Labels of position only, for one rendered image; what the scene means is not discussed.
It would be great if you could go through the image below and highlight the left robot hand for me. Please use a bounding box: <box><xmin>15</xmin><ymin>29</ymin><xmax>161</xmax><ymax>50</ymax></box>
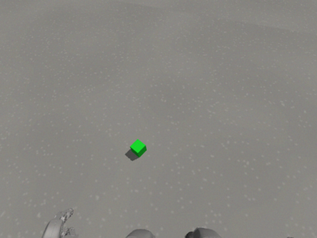
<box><xmin>42</xmin><ymin>209</ymin><xmax>78</xmax><ymax>238</ymax></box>

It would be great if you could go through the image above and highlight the cube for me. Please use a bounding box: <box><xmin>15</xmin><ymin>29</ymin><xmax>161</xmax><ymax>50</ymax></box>
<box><xmin>130</xmin><ymin>139</ymin><xmax>147</xmax><ymax>158</ymax></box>

